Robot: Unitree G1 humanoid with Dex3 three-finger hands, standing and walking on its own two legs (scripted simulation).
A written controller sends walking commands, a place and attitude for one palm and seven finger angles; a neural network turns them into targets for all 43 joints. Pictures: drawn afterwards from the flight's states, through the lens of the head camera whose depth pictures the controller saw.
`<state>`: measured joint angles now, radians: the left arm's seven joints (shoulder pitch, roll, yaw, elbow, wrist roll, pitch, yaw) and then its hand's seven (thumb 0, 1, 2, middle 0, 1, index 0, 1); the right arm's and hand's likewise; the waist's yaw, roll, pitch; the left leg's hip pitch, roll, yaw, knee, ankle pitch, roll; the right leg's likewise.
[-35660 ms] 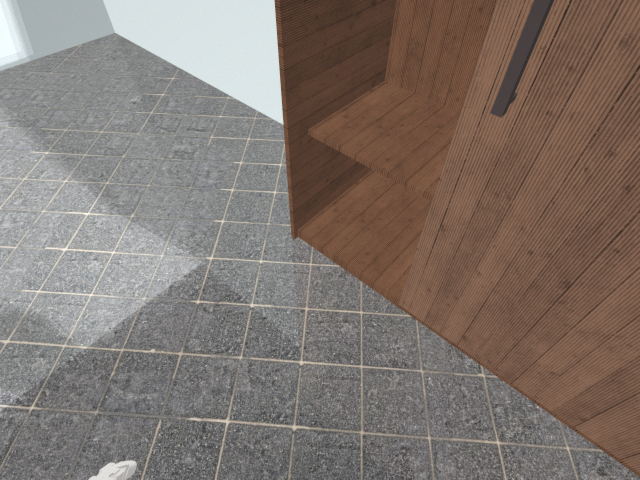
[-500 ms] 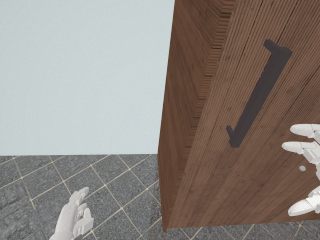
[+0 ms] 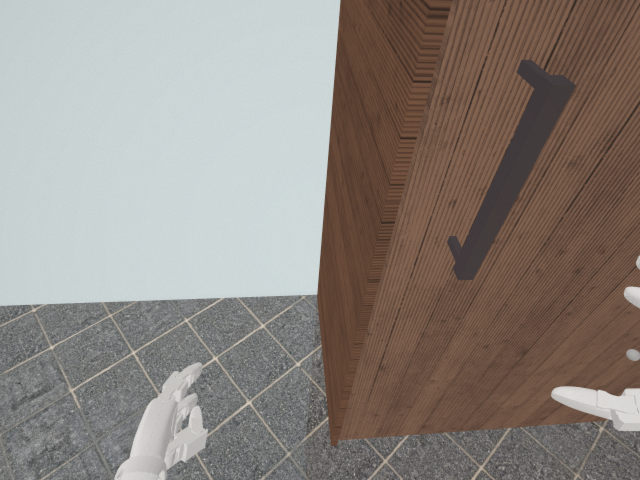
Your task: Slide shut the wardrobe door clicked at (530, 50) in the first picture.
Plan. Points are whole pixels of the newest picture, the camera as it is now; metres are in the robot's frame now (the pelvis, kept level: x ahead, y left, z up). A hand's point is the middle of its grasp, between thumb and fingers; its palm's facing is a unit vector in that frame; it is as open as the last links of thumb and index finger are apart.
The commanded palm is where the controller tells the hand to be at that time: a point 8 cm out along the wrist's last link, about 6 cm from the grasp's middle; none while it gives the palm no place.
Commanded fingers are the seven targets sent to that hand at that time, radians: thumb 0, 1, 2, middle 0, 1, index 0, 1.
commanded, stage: draw the hand back to the body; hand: right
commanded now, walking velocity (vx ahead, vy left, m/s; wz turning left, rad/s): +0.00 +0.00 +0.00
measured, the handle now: (492, 185) +0.37 -0.19 +0.22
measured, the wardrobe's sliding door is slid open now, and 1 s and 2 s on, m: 0.00 0.00 0.00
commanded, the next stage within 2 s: step back with the hand held close in 0.88 s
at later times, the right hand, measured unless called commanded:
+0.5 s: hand (588, 346) +0.21 -0.26 +0.15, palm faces +0.44 +0.81 -0.39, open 8.8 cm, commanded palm +0.16 -0.29 +0.17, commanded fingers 0.00 -0.90 -0.90 0.20 0.30 0.20 0.30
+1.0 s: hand (593, 345) +0.21 -0.26 +0.15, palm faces +0.46 +0.81 -0.36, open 7.4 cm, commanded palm +0.16 -0.30 +0.17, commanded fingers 0.00 -0.90 -0.90 0.20 0.30 0.20 0.30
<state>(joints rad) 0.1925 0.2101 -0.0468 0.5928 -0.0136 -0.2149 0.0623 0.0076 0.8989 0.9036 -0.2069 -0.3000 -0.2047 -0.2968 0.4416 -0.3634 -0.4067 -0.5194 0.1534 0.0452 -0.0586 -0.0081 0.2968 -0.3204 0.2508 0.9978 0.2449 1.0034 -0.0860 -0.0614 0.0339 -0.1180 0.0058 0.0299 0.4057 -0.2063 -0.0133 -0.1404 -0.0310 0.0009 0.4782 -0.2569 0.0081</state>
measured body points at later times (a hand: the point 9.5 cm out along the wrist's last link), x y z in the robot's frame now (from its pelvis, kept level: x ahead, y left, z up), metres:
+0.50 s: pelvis +0.01 +0.00 +0.00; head +0.00 +0.02 +0.45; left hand +0.18 +0.24 -0.08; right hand +0.18 -0.30 +0.17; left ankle +0.01 +0.13 -0.74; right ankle +0.01 -0.12 -0.74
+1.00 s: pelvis +0.02 +0.00 +0.00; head -0.01 +0.01 +0.45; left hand +0.20 +0.23 -0.08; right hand +0.18 -0.30 +0.18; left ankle +0.01 +0.13 -0.74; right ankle +0.01 -0.12 -0.74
